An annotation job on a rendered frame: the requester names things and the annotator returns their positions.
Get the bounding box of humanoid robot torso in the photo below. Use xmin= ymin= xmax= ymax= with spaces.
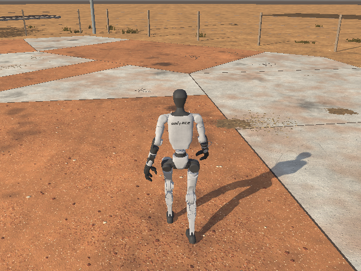
xmin=167 ymin=111 xmax=193 ymax=169

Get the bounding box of robot left forearm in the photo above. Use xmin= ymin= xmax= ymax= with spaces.
xmin=146 ymin=138 xmax=159 ymax=167

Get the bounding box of left robot upper arm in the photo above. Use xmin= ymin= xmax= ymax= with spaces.
xmin=154 ymin=114 xmax=169 ymax=146

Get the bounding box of robot right hand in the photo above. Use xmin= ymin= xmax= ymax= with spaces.
xmin=196 ymin=150 xmax=209 ymax=160

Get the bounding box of robot left hand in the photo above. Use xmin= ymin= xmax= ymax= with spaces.
xmin=144 ymin=164 xmax=157 ymax=182

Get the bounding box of right robot shin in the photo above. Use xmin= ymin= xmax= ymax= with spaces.
xmin=187 ymin=194 xmax=196 ymax=235

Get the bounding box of robot right forearm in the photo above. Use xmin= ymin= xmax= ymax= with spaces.
xmin=201 ymin=135 xmax=209 ymax=153

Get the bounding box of right robot upper arm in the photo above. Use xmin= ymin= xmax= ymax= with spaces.
xmin=192 ymin=113 xmax=206 ymax=143

